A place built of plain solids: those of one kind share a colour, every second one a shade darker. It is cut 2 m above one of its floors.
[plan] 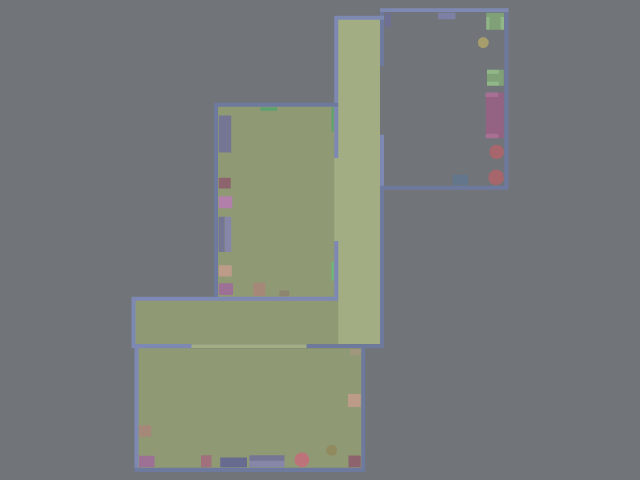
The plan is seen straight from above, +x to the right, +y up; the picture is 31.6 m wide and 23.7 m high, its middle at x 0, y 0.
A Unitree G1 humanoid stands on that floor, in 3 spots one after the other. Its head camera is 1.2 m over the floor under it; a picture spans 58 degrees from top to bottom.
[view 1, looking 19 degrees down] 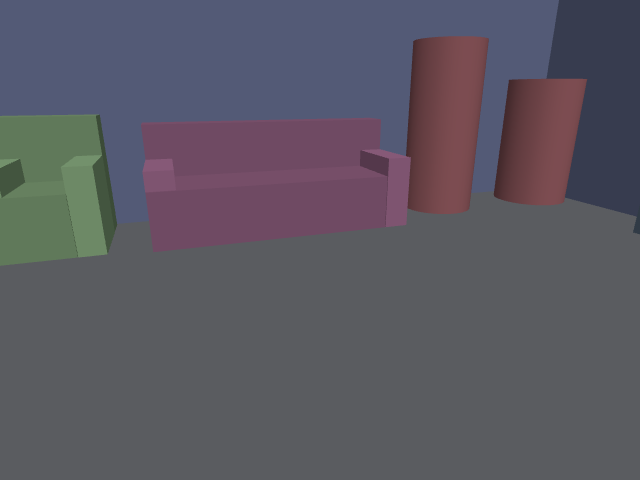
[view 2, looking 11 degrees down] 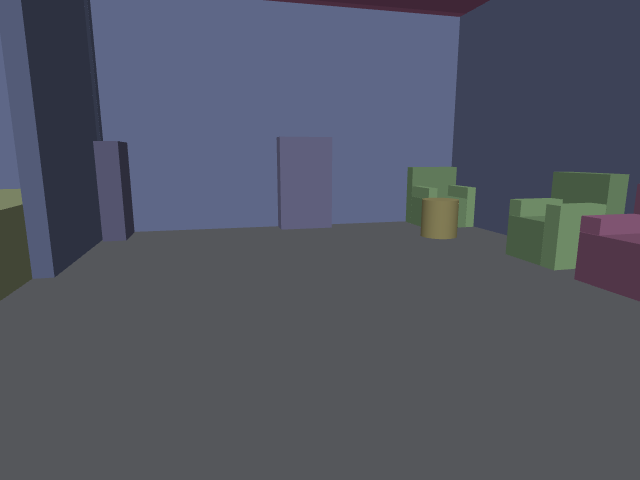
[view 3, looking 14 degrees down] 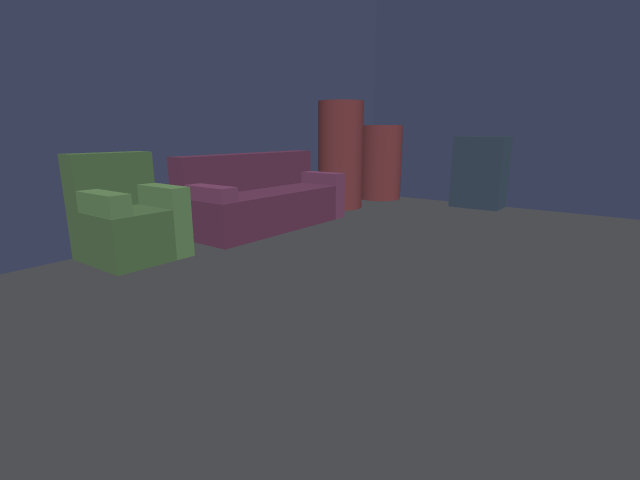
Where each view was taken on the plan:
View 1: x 4.74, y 7.08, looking -19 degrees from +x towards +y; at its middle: ground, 3.69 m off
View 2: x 4.74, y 3.88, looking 76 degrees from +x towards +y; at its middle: ground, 6.29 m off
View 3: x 4.74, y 10.19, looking -53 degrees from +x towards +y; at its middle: ground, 4.96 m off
